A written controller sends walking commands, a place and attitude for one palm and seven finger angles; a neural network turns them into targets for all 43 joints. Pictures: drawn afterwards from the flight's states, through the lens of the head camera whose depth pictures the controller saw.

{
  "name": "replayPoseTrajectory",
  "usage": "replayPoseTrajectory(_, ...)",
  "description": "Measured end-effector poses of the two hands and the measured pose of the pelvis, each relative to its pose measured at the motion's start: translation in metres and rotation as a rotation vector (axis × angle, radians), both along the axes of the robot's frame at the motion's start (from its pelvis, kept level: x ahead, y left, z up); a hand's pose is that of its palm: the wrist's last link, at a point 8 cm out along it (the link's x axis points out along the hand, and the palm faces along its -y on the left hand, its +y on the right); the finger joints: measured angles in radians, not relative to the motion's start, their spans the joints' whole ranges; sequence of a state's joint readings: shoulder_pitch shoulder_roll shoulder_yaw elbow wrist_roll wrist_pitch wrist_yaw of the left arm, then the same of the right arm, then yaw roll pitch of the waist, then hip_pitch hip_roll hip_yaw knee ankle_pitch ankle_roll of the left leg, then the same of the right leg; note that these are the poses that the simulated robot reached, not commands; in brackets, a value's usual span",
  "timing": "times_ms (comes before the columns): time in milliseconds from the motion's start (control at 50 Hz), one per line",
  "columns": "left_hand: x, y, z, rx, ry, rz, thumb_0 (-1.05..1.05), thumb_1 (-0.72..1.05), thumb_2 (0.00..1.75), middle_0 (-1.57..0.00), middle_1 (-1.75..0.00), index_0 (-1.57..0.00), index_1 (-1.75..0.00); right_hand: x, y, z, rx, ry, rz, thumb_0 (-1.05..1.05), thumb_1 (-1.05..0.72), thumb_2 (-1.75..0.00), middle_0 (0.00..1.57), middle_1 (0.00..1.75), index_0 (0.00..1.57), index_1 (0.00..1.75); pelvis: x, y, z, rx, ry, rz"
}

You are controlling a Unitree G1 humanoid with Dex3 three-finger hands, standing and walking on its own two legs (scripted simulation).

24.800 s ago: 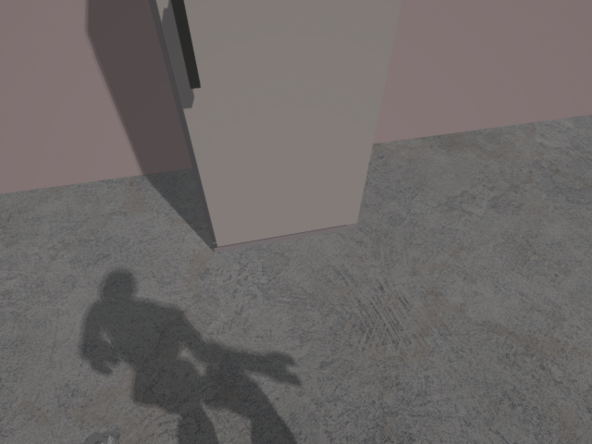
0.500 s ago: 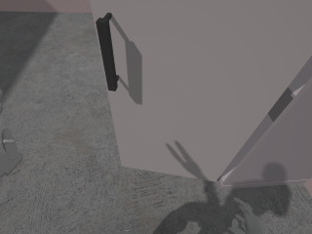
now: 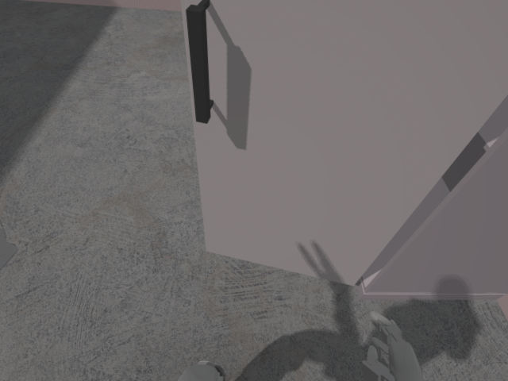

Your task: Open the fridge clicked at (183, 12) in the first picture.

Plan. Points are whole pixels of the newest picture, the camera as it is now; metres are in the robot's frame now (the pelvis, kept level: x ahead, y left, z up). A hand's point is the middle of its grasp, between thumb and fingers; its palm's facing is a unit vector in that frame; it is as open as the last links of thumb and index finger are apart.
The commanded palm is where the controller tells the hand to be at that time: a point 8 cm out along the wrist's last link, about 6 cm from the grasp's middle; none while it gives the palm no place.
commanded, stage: step back with the hand held close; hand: left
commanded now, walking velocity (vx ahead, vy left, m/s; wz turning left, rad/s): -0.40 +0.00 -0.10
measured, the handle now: (204, 66) +0.62 +0.18 +0.16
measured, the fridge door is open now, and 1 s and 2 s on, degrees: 76 76 76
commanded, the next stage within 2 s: stop stepping back and stand still in 0.22 s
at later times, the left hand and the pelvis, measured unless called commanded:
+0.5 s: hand out of the picture +0.09 +0.24 +0.18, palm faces +0.32 -0.81 -0.50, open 7.4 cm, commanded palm +0.04 +0.28 +0.20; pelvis -0.13 -0.01 +0.02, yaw -5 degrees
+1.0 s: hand out of the picture +0.05 +0.26 +0.18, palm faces +0.40 -0.80 -0.45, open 7.4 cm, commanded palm -0.01 +0.30 +0.20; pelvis -0.17 +0.01 +0.01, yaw -4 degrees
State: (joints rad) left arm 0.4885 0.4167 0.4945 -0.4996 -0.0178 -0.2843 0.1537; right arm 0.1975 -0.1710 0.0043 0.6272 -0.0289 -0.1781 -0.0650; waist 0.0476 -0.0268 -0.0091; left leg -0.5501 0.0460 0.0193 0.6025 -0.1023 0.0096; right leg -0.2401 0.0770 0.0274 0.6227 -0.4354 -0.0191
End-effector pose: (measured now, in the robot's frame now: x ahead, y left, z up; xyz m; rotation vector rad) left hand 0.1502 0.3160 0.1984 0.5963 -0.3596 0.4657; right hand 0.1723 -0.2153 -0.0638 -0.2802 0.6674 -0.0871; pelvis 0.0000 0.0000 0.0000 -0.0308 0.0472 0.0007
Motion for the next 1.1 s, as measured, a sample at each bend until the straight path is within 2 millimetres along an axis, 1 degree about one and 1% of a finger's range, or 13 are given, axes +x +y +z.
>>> replayPoseTrajectory(60, -0.002, -0.011, -0.003, -0.059, 0.021, -0.016, 0.01, 0.89, 0.90, -0.21, -0.30, -0.21, -0.30, -0.006, 0.001, 0.001, 0.015, 0.030, 0.003, 0.01, -0.90, -0.90, 0.20, 0.30, 0.20, 0.30, -0.012, -0.002, 0.009, -0.004, -0.002, -0.025)
replayPoseTrajectory(140, 0.003, -0.019, -0.003, -0.077, 0.072, -0.072, 0.01, 0.89, 0.90, -0.21, -0.30, -0.21, -0.30, -0.016, 0.002, 0.018, -0.001, 0.037, -0.016, 0.01, -0.90, -0.90, 0.20, 0.30, 0.20, 0.30, -0.023, 0.000, 0.021, 0.042, 0.008, -0.042)
replayPoseTrajectory(220, 0.005, -0.020, 0.000, -0.041, 0.093, -0.161, 0.01, 0.89, 0.90, -0.21, -0.30, -0.21, -0.30, -0.026, -0.003, 0.031, -0.015, -0.035, -0.068, 0.01, -0.90, -0.90, 0.20, 0.30, 0.21, 0.30, -0.040, 0.009, 0.017, 0.020, 0.009, -0.051)
replayPoseTrajectory(280, -0.005, -0.019, 0.000, -0.019, 0.126, -0.198, 0.01, 0.89, 0.90, -0.22, -0.30, -0.21, -0.30, -0.045, -0.007, 0.038, -0.017, -0.062, -0.091, 0.01, -0.90, -0.90, 0.20, 0.30, 0.20, 0.30, -0.059, 0.010, 0.019, 0.026, 0.002, -0.072)
replayPoseTrajectory(400, -0.050, -0.029, 0.001, -0.046, 0.179, -0.195, 0.01, 0.89, 0.90, -0.22, -0.30, -0.21, -0.30, -0.105, -0.020, 0.037, -0.008, -0.044, -0.119, 0.01, -0.90, -0.90, 0.20, 0.30, 0.20, 0.30, -0.097, 0.004, 0.023, -0.002, -0.009, -0.104)
replayPoseTrajectory(500, -0.094, -0.041, 0.002, -0.027, 0.170, -0.149, 0.01, 0.89, 0.90, -0.22, -0.30, -0.21, -0.30, -0.162, -0.037, 0.016, -0.006, 0.031, -0.139, 0.01, -0.90, -0.90, 0.20, 0.30, 0.20, 0.30, -0.128, -0.010, 0.016, 0.035, -0.006, -0.088)
replayPoseTrajectory(540, -0.108, -0.042, 0.004, -0.045, 0.155, -0.128, 0.01, 0.89, 0.90, -0.22, -0.30, -0.21, -0.30, -0.185, -0.044, 0.009, -0.014, 0.093, -0.146, 0.01, -0.90, -0.90, 0.20, 0.30, 0.20, 0.30, -0.137, -0.011, 0.019, 0.043, -0.016, -0.098)
replayPoseTrajectory(620, -0.122, -0.038, 0.002, -0.096, 0.121, -0.076, 0.01, 0.89, 0.90, -0.22, -0.30, -0.21, -0.30, -0.226, -0.054, 0.003, -0.023, 0.160, -0.189, 0.01, -0.90, -0.90, 0.20, 0.30, 0.20, 0.30, -0.144, -0.013, 0.025, 0.064, -0.029, -0.090)
replayPoseTrajectory(680, -0.123, -0.035, -0.004, -0.121, 0.106, -0.063, 0.01, 0.89, 0.90, -0.21, -0.30, -0.21, -0.30, -0.245, -0.060, 0.000, -0.043, 0.173, -0.211, 0.01, -0.90, -0.90, 0.20, 0.30, 0.20, 0.30, -0.149, -0.010, 0.023, 0.062, -0.036, -0.073)
replayPoseTrajectory(740, -0.125, -0.033, -0.008, -0.116, 0.086, -0.085, 0.01, 0.89, 0.90, -0.21, -0.30, -0.21, -0.30, -0.253, -0.062, -0.005, -0.061, 0.154, -0.234, 0.02, -0.91, -0.90, 0.20, 0.30, 0.20, 0.30, -0.154, -0.003, 0.015, 0.041, -0.048, -0.053)
replayPoseTrajectory(820, -0.130, -0.029, -0.004, -0.070, 0.089, -0.118, 0.01, 0.89, 0.90, -0.21, -0.30, -0.21, -0.30, -0.252, -0.052, -0.001, -0.038, 0.103, -0.257, 0.02, -0.91, -0.90, 0.20, 0.30, 0.20, 0.30, -0.159, 0.002, 0.014, 0.042, -0.070, -0.072)
replayPoseTrajectory(960, -0.139, -0.020, 0.003, -0.036, 0.079, -0.100, 0.01, 0.89, 0.90, -0.22, -0.30, -0.21, -0.30, -0.233, -0.022, -0.001, 0.029, 0.051, -0.182, 0.01, -0.91, -0.90, 0.20, 0.30, 0.20, 0.30, -0.167, 0.005, 0.015, 0.024, -0.060, -0.070)
replayPoseTrajectory(1100, -0.142, -0.011, -0.010, -0.112, 0.103, -0.092, 0.01, 0.89, 0.90, -0.21, -0.30, -0.21, -0.30, -0.214, -0.003, 0.002, 0.036, 0.047, -0.130, 0.01, -0.90, -0.90, 0.20, 0.30, 0.20, 0.30, -0.167, 0.016, 0.016, 0.018, -0.063, -0.073)
